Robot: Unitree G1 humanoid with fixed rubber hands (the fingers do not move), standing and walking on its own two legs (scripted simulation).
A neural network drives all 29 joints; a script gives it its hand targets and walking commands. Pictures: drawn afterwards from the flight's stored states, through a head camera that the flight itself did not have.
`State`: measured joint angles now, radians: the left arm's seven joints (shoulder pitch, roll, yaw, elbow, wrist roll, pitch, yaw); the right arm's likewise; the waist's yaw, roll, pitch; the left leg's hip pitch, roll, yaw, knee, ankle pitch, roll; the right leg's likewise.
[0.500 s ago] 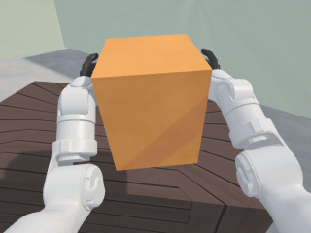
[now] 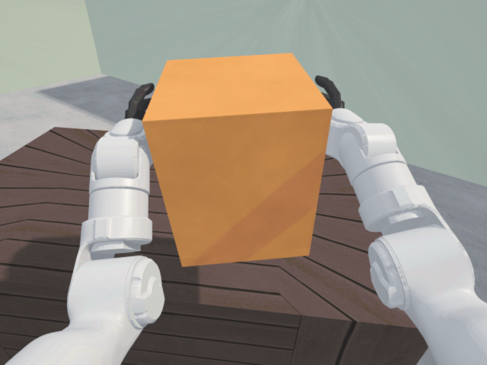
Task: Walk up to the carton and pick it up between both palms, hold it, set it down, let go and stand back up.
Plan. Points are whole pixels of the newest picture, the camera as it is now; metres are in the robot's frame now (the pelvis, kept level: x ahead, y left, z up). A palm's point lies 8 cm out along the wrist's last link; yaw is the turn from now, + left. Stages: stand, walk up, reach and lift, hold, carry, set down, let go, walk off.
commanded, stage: hold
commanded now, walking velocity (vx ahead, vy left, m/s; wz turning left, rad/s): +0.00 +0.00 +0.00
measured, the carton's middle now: (238, 157) +0.36 +0.00 +0.25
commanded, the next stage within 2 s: none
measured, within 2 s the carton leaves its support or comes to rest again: neither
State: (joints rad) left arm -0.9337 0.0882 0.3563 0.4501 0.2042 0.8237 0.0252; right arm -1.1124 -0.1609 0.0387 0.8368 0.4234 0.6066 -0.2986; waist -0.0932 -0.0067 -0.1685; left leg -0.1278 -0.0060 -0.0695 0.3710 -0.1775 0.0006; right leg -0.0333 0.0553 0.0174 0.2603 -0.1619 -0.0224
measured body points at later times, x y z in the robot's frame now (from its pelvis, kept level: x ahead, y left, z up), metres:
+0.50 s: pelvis +0.00 +0.00 +0.00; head -0.09 +0.02 +0.44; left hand +0.39 +0.15 +0.29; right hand +0.38 -0.14 +0.30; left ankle +0.02 +0.11 -0.75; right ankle -0.01 -0.11 -0.75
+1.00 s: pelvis +0.00 +0.00 +0.00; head -0.09 +0.02 +0.44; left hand +0.39 +0.15 +0.28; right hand +0.38 -0.14 +0.30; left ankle +0.02 +0.11 -0.75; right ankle -0.01 -0.11 -0.75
